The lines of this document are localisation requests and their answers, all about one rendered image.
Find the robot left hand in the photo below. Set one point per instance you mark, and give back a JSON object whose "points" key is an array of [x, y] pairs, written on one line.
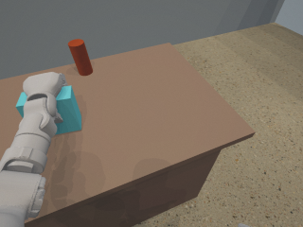
{"points": [[50, 82]]}

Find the left robot forearm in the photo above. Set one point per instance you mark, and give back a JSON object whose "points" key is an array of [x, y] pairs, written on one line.
{"points": [[28, 150]]}

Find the table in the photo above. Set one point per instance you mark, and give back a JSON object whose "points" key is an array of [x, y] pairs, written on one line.
{"points": [[151, 130]]}

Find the sponge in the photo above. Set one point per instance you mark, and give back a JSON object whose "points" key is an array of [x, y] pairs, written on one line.
{"points": [[67, 107]]}

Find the robot left upper arm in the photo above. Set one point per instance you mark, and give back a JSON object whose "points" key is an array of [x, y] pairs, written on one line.
{"points": [[21, 197]]}

